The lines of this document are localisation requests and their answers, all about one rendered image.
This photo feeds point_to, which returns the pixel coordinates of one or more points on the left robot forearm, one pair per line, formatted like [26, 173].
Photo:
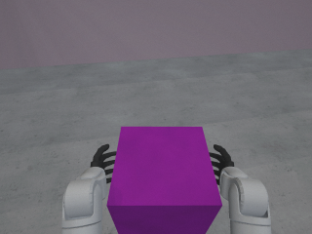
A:
[82, 203]

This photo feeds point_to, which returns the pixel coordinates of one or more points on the carton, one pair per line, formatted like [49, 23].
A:
[163, 182]

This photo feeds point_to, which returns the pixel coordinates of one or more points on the left robot hand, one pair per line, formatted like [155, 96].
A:
[99, 157]

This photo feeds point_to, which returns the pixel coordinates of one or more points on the right robot forearm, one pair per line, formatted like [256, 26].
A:
[248, 202]

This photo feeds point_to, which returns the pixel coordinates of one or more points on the right robot hand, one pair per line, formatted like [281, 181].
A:
[224, 161]

